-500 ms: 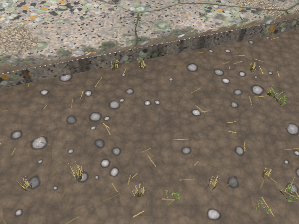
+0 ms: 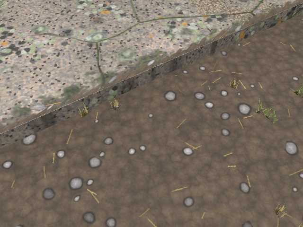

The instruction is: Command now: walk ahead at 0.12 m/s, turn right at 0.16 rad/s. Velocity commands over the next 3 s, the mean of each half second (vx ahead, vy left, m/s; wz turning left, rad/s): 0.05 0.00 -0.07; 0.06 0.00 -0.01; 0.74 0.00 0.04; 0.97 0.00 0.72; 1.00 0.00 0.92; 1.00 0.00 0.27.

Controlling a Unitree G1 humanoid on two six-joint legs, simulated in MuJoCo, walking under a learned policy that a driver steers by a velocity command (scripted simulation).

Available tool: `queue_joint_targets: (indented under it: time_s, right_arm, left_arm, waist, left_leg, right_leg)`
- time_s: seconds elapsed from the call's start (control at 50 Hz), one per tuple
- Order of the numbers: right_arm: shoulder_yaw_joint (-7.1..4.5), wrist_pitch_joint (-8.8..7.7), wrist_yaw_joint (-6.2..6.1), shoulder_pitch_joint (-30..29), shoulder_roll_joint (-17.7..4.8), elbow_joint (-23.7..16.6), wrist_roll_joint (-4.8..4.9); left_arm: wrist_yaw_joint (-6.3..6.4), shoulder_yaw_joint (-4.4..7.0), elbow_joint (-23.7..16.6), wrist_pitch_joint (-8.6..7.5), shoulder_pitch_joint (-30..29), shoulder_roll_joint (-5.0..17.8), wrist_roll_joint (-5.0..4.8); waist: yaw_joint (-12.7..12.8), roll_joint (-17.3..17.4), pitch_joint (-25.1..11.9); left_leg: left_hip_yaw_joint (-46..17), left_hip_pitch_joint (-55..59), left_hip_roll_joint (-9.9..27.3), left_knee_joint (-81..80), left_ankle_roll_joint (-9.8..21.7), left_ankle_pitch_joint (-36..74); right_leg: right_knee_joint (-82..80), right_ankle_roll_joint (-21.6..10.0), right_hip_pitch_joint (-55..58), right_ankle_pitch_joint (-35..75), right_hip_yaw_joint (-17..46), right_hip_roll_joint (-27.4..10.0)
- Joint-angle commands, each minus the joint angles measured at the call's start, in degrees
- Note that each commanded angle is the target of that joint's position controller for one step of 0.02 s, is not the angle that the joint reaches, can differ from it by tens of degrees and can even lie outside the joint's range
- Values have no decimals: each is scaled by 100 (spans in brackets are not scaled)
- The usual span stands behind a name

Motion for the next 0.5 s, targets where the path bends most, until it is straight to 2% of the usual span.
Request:
queue_joint_targets:
  time_s: [0.02,0.06,0.1,0.16,0.18,0.2,0.22,0.24,0.28,0.32,0.36,0.5]
  right_arm:
    - [-221,-52,-5,-293,-707,-285,24]
    - [-260,7,-37,-152,-781,-190,65]
    - [-265,100,-58,-190,-833,-171,92]
    - [-195,189,-92,-120,-694,-66,128]
    - [-159,175,-87,89,-600,33,109]
    - [-184,153,-79,276,-648,48,72]
    - [-222,138,-89,143,-750,16,43]
    - [-216,130,-105,23,-692,-11,28]
    - [-192,152,-140,131,-518,73,26]
    - [-215,172,-150,214,-566,137,35]
    - [-216,169,-149,175,-542,178,54]
    - [-234,184,-168,117,-508,365,97]
  left_arm:
    - [49,4,-79,-41,784,49,96]
    - [44,10,-61,-24,606,132,85]
    - [23,54,-58,31,419,278,66]
    - [-32,55,-1,7,327,202,165]
    - [-32,50,-47,-20,278,244,225]
    - [-21,115,-47,-37,198,538,240]
    - [-32,132,56,-72,240,477,191]
    - [-40,65,68,-137,175,247,186]
    - [-49,16,78,-257,-24,106,195]
    - [-40,3,101,-327,16,76,169]
    - [-28,25,153,-357,120,144,133]
    - [-16,34,322,-383,305,107,95]
  waist:
    - [248,642,-1198]
    - [130,703,-1436]
    - [83,772,-1255]
    - [169,710,-806]
    - [156,554,-739]
    - [-30,143,-617]
    - [-22,-196,-500]
    - [-28,-311,-510]
    - [-167,-486,-546]
    - [-167,-319,-464]
    - [-120,-152,-459]
    - [-44,7,-731]
  left_leg:
    - [-1214,555,1229,-990,904,1343]
    - [-1358,758,1392,-1023,974,543]
    - [-1528,550,1417,-1232,925,-1233]
    - [-1485,-25,1210,-1300,554,-2758]
    - [-1399,-154,1105,-1207,311,-3000]
    - [-1044,-211,825,-1056,71,-2948]
    - [-675,147,600,-804,-90,-2525]
    - [-544,549,522,-503,-155,-2068]
    - [-379,1016,465,-201,-122,-1480]
    - [-413,1032,511,-182,-27,-1352]
    - [-448,923,532,-183,24,-1265]
    - [-408,1176,540,78,11,-172]
  right_leg:
    - [-1409,51,805,275,-255,-258]
    - [-1962,5,1062,627,-209,-332]
    - [-2459,-101,1284,867,-238,-325]
    - [-3568,-387,1879,1388,-406,-233]
    - [-3848,-527,2047,1517,-173,-440]
    - [-3854,-709,1811,1069,91,-663]
    - [-4019,-798,1198,350,133,-602]
    - [-4219,-773,869,66,173,-603]
    - [-4361,-640,544,110,191,-603]
    - [-4302,-563,509,353,148,-557]
    - [-4149,-532,706,728,87,-511]
    - [-3924,-548,1059,1738,11,-450]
